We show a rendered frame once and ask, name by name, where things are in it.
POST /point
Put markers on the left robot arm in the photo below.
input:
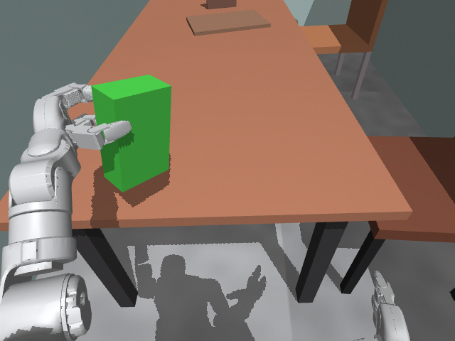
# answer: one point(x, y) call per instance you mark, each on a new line
point(40, 241)

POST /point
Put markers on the table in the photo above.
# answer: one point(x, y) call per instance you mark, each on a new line
point(259, 134)

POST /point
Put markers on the left robot hand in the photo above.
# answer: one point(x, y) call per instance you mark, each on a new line
point(50, 112)

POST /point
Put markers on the right robot hand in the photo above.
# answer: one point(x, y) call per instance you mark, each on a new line
point(387, 317)

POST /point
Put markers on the chair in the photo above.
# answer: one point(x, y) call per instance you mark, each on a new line
point(357, 35)
point(423, 168)

